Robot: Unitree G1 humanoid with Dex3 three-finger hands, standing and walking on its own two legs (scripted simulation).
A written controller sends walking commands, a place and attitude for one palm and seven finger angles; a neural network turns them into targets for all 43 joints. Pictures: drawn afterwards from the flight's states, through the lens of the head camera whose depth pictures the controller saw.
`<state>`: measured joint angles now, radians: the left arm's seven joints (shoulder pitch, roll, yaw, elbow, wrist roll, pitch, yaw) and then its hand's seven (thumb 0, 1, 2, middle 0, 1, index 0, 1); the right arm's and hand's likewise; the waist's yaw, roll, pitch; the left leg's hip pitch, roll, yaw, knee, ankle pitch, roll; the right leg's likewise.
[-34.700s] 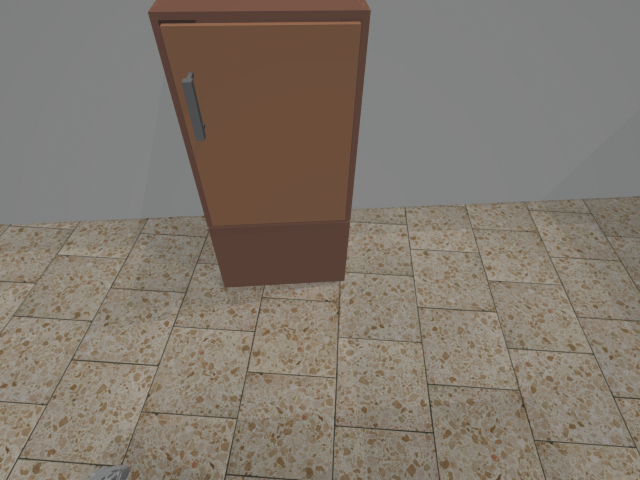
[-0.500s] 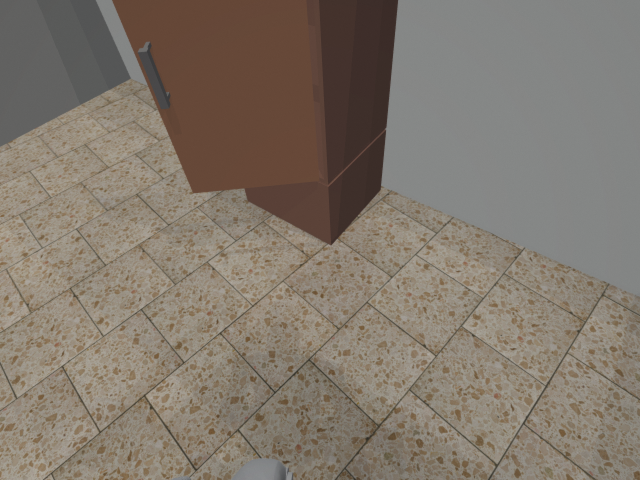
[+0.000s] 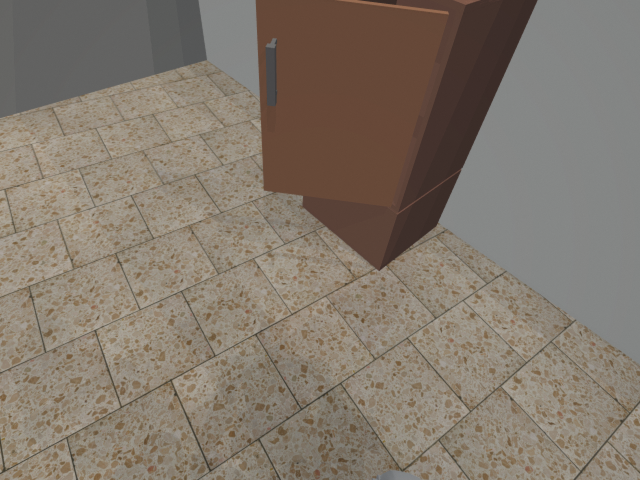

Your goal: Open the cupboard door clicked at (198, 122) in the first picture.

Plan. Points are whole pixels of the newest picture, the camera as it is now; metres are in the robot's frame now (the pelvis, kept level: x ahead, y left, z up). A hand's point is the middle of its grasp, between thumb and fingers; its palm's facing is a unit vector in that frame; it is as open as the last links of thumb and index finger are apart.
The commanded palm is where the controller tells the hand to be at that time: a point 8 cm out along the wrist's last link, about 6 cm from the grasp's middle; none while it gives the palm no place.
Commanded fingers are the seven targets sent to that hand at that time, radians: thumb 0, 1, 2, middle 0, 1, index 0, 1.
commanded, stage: take the last steps up to it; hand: left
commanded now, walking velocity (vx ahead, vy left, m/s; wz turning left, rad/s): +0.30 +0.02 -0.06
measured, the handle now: (272, 72) +0.99 +0.22 +0.01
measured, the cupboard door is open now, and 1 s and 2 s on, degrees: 41 41 41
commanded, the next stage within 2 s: come to a stop and stand still in 0.94 s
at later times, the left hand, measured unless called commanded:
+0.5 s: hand (252, 374) +0.30 +0.14 -0.18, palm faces -0.05 -0.99 -0.14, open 7.4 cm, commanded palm none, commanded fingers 0.00 0.90 0.90 -0.20 -0.30 -0.20 -0.30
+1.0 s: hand (221, 391) +0.27 +0.18 -0.19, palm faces +0.07 -0.99 -0.12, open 7.3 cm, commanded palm none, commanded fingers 0.00 0.90 0.90 -0.20 -0.30 -0.20 -0.30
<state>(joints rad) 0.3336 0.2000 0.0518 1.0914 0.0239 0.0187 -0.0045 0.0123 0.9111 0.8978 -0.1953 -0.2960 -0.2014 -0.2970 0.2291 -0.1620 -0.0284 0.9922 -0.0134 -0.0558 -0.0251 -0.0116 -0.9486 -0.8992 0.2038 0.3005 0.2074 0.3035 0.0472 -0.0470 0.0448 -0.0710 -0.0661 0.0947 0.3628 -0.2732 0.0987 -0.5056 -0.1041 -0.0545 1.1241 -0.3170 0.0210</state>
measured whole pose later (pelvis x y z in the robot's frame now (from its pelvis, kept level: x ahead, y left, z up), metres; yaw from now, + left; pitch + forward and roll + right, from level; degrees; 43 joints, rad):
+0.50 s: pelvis +0.16 -0.01 -0.02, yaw -2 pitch -1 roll +0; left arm 0.08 0.14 0.03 0.95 0.00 -0.05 0.00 0.00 0.91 0.90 -0.20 -0.30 -0.20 -0.30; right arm 0.57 -0.07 0.00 1.22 -0.01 -0.04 -0.03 0.01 -0.91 -0.90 0.20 0.30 0.21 0.30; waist -0.04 -0.01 0.09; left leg -0.09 -0.05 0.09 0.89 -0.47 0.03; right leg -0.34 0.03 -0.12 0.64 -0.31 -0.10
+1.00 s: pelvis +0.36 +0.04 -0.02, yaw -3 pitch -1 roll +0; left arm 0.41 0.12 0.02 1.17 0.01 -0.03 0.02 0.01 0.91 0.90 -0.20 -0.30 -0.20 -0.30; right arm 0.05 -0.17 -0.03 0.99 -0.03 -0.08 0.00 0.01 -0.92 -0.90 0.20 0.30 0.20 0.30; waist 0.06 -0.04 0.10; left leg -0.36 0.01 0.13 0.60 -0.23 0.07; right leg -0.23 -0.04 -0.05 1.01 -0.53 -0.02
